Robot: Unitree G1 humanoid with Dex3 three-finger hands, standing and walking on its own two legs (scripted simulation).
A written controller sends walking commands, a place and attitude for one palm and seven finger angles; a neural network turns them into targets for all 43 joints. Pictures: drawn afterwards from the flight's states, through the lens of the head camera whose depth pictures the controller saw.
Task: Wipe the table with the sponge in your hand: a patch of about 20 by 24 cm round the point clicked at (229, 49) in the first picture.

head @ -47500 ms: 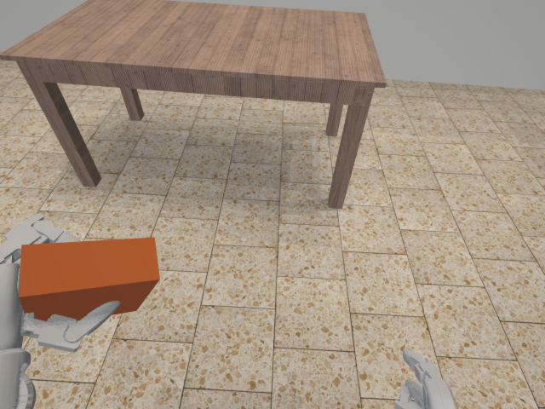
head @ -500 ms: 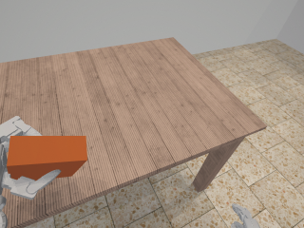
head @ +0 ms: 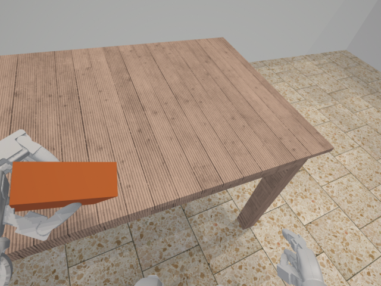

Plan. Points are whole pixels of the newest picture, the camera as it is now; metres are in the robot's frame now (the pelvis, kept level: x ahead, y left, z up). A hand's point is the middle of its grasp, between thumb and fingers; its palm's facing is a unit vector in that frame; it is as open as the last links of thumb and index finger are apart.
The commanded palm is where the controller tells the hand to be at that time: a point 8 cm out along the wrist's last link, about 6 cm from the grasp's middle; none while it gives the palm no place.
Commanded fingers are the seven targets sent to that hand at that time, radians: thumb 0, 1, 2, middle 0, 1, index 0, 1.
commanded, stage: step back with the hand held close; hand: left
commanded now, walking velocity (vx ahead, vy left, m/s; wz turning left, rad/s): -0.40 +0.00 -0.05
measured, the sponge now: (77, 187) +0.23 +0.20 +0.15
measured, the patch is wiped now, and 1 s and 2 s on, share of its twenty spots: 1.00 1.00 1.00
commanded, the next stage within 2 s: stop stepping back and stand still in 0.54 s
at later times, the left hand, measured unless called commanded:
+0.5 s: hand (17, 251) +0.13 +0.23 +0.18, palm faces +0.30 -0.87 -0.39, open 9.3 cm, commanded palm +0.07 +0.26 +0.20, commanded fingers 0.00 0.10 1.30 -1.20 -1.60 -1.20 -1.60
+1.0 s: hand out of the picture -0.09 +0.19 +0.18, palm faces +0.38 -0.87 -0.31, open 9.3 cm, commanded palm -0.15 +0.24 +0.20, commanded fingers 0.00 0.10 1.30 -1.20 -1.60 -1.20 -1.60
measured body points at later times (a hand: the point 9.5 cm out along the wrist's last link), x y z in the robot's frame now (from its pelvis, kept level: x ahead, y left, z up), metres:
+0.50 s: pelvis -0.10 -0.01 +0.02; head -0.08 +0.03 +0.46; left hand +0.11 +0.27 +0.20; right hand +0.07 -0.26 -0.04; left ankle -0.05 +0.09 -0.71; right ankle -0.07 -0.13 -0.69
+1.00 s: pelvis -0.30 -0.05 +0.00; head -0.33 -0.02 +0.45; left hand -0.12 +0.24 +0.19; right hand -0.15 -0.31 -0.06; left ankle -0.36 +0.09 -0.72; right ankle -0.17 -0.15 -0.71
